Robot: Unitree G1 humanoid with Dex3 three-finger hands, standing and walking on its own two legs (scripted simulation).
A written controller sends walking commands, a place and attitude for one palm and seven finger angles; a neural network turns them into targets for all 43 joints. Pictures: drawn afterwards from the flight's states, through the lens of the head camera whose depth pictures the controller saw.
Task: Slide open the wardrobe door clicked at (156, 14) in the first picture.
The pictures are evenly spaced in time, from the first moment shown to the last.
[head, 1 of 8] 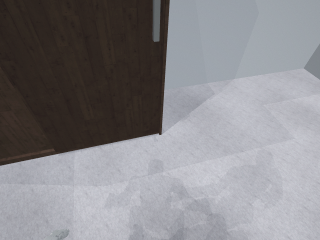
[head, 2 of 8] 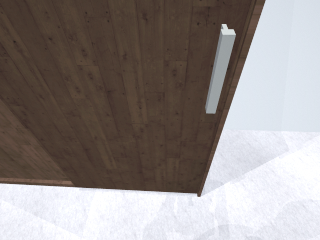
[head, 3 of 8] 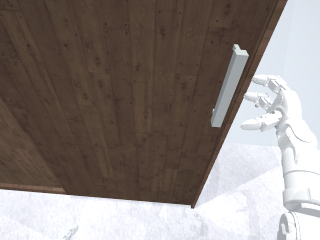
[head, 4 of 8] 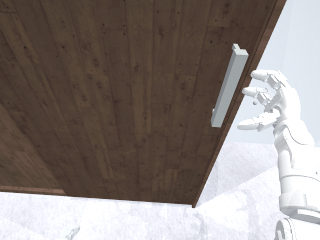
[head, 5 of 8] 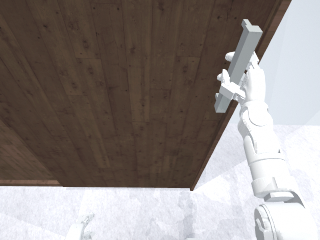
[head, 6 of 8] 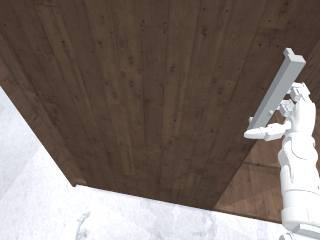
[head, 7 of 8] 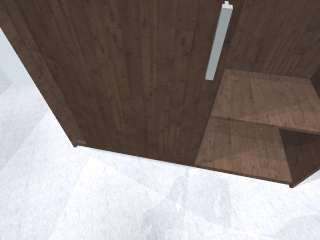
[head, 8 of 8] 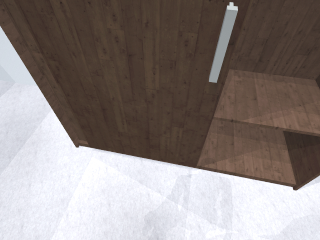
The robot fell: no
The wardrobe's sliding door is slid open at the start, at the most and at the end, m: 0.00 0.64 0.64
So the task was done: yes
